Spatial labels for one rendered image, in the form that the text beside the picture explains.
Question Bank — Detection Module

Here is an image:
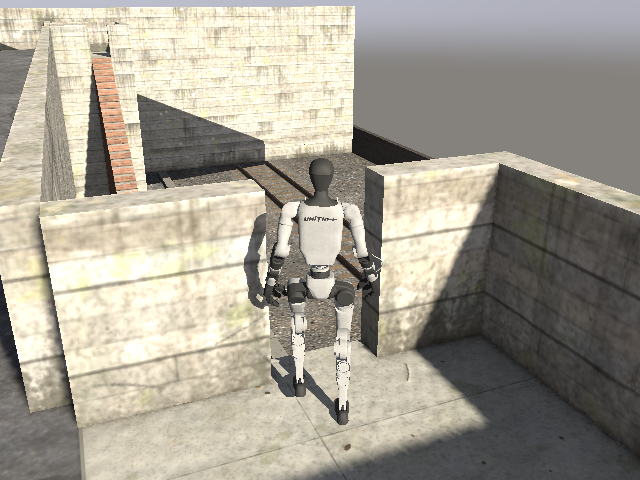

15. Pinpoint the right robot hand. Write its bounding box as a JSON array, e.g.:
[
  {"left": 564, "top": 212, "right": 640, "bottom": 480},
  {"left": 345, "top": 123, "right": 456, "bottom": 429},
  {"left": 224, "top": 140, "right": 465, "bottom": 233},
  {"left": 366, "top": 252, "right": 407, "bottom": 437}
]
[{"left": 357, "top": 278, "right": 380, "bottom": 300}]

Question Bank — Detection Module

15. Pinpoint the robot right forearm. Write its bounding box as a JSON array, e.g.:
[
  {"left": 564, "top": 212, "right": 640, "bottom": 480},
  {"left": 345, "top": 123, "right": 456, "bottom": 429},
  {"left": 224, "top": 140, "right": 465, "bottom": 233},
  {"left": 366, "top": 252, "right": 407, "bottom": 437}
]
[{"left": 358, "top": 243, "right": 378, "bottom": 282}]

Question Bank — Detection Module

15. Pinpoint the left robot shin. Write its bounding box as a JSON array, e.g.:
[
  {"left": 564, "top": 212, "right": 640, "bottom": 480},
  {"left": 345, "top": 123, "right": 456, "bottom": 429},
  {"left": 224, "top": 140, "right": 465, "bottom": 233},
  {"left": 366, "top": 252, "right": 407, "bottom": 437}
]
[{"left": 291, "top": 316, "right": 305, "bottom": 384}]

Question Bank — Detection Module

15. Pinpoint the left robot upper arm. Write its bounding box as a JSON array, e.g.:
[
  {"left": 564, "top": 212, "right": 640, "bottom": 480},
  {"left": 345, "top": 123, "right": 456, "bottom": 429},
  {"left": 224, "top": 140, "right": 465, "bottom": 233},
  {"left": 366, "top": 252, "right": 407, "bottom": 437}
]
[{"left": 274, "top": 201, "right": 300, "bottom": 258}]

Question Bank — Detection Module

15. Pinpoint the right robot upper arm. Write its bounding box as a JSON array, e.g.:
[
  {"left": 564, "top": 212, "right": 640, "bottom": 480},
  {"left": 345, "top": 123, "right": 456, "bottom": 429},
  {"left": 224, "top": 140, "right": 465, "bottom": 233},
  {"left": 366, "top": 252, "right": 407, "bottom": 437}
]
[{"left": 342, "top": 202, "right": 368, "bottom": 258}]

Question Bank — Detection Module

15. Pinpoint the left robot foot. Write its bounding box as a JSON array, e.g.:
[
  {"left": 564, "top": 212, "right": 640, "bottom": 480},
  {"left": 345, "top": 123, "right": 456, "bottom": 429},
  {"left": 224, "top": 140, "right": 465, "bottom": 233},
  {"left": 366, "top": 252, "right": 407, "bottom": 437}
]
[{"left": 293, "top": 375, "right": 307, "bottom": 397}]

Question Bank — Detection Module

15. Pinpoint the robot left forearm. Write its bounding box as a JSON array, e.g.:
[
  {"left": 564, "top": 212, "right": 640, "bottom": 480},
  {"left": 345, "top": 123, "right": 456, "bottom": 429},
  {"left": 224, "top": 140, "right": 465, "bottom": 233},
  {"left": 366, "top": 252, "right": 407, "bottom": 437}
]
[{"left": 265, "top": 242, "right": 285, "bottom": 286}]

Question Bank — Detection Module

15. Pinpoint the left robot hand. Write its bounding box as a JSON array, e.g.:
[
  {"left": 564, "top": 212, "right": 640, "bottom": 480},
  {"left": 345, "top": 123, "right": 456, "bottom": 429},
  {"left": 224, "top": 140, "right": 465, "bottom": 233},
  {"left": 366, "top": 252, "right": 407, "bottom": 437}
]
[{"left": 263, "top": 283, "right": 287, "bottom": 307}]

